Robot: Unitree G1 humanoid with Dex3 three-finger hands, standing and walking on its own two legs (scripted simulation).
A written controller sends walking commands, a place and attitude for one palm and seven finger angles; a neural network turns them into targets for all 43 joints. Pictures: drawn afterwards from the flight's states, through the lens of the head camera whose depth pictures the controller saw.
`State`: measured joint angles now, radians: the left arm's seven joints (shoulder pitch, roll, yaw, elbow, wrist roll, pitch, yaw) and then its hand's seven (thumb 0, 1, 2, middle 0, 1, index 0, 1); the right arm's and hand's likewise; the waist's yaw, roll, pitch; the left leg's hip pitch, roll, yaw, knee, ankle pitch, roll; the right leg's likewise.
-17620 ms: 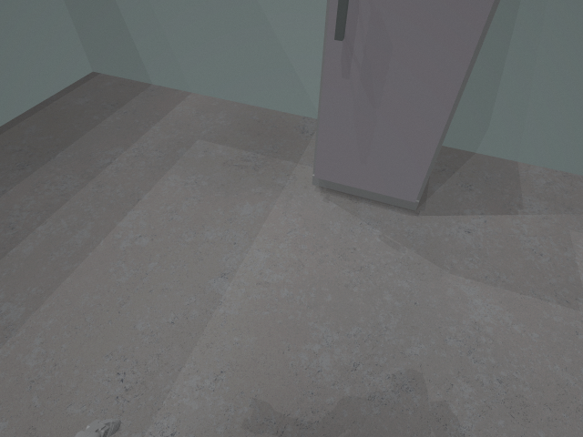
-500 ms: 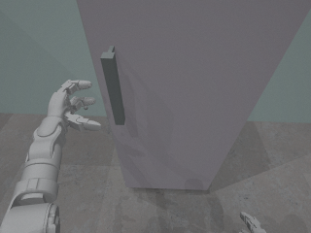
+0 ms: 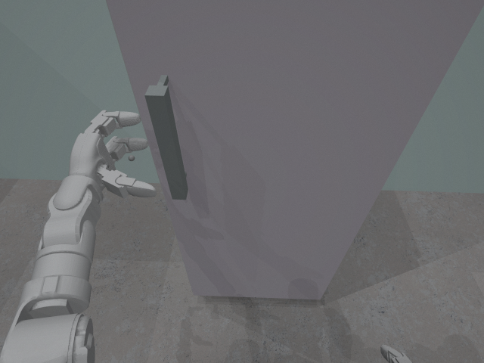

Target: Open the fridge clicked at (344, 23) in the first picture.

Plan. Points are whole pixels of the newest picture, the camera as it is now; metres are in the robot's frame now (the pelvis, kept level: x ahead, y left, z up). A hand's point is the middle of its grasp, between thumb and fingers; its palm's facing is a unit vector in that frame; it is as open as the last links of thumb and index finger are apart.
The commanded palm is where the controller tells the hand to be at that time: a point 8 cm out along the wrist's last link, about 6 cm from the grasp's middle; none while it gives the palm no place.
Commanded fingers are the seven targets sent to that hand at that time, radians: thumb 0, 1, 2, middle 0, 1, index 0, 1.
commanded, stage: move the hooked fingers beside the handle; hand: left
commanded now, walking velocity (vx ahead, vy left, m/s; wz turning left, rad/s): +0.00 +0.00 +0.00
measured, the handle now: (172, 143) +0.46 +0.15 +0.13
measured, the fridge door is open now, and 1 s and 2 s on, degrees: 0 0 0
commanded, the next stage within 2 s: feel for the door with the fingertips in 1.50 s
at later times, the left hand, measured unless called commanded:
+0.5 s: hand (128, 178) +0.37 +0.21 +0.12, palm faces +0.05 -1.00 +0.00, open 14.0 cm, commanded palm +0.36 +0.25 +0.14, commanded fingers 0.00 -0.50 0.30 -0.30 -1.20 -0.30 -1.20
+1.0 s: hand (131, 159) +0.39 +0.20 +0.15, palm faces +0.03 -1.00 -0.01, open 14.0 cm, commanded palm +0.37 +0.25 +0.14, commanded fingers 0.00 -0.50 0.30 -0.30 -1.20 -0.30 -1.20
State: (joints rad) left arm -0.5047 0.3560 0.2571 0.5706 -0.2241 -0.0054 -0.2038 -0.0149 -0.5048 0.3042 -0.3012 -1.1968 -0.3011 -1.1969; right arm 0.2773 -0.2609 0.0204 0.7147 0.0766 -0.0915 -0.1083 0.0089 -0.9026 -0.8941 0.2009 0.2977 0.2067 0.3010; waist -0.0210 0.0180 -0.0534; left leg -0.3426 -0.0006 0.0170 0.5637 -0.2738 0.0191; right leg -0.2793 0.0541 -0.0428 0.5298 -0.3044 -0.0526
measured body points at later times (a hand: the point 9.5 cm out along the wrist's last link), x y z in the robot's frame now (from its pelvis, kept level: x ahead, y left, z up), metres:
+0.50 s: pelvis -0.01 +0.00 +0.00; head +0.00 +0.00 +0.45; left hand +0.36 +0.26 +0.13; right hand +0.14 -0.25 -0.09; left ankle +0.01 +0.11 -0.73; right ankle -0.02 -0.08 -0.73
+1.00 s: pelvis +0.00 +0.01 +0.00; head +0.00 +0.01 +0.45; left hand +0.39 +0.25 +0.15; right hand +0.10 -0.25 -0.11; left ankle +0.01 +0.11 -0.73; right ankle -0.02 -0.08 -0.73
